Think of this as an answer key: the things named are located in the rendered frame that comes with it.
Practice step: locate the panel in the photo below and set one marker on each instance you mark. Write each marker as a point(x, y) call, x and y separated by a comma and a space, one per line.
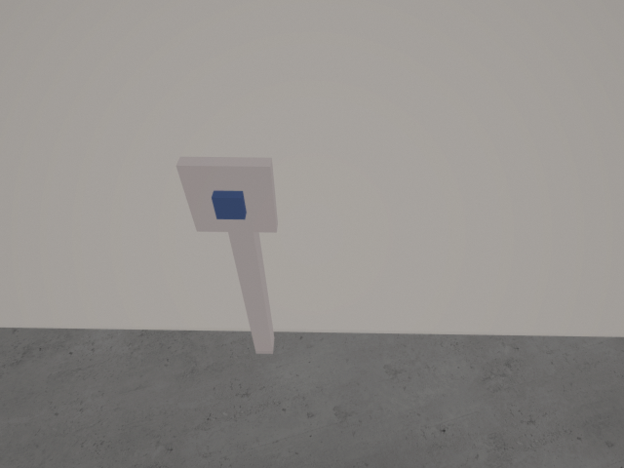
point(200, 177)

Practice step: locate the button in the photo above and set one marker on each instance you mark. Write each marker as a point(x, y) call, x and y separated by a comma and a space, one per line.
point(229, 204)

